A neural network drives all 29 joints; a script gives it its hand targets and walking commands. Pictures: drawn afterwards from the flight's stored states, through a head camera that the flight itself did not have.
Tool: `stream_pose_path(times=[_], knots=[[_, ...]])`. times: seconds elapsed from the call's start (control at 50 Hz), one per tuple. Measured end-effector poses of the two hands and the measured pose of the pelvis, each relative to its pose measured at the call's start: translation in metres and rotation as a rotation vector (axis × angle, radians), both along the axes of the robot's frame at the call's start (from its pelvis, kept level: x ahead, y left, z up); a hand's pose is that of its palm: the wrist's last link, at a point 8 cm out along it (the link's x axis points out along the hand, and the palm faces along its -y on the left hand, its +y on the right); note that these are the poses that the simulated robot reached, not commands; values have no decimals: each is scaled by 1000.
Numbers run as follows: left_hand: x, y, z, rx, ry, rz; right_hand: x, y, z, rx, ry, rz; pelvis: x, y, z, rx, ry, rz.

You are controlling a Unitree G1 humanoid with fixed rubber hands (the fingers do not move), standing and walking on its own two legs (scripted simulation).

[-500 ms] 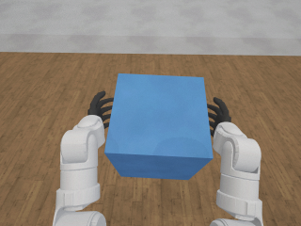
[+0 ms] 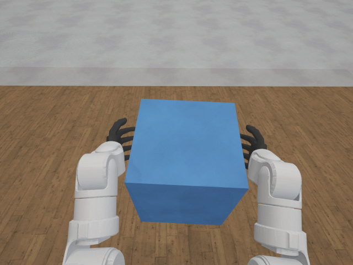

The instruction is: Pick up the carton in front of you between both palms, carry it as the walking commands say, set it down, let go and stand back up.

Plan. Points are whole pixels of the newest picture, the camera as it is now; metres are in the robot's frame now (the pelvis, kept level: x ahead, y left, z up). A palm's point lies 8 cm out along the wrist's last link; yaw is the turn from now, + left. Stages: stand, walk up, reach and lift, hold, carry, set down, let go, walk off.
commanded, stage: carry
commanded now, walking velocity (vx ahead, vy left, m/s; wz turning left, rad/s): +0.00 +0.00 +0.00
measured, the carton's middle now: (184, 166) +0.35 +0.00 +0.04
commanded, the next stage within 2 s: none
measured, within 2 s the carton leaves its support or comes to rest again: neither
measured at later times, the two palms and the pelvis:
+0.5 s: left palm (109, 157) +0.30 +0.16 +0.13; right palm (259, 165) +0.30 -0.14 +0.13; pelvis -0.02 +0.00 +0.00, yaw +0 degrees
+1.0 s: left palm (110, 153) +0.32 +0.16 +0.13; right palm (257, 162) +0.31 -0.14 +0.12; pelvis -0.01 +0.01 +0.00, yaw +0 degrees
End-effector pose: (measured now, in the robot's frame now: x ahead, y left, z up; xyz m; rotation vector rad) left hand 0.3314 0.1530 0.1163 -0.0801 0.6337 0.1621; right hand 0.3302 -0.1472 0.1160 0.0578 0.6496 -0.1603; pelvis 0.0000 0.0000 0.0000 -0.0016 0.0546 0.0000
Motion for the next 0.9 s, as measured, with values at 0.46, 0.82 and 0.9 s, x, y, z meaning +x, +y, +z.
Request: stream_pose_path(times=[0.46,0.82,0.9], knots=[[-28,2,14,16,18,-2,-27,2,12,-2,18,10,-22,3,2,12,-29,3],[-29,6,9,9,15,4,-27,6,8,0,14,8,-27,5,1,10,-26,5],[-30,7,10,8,12,4,-28,6,9,2,11,6,-25,6,0,10,-24,4]])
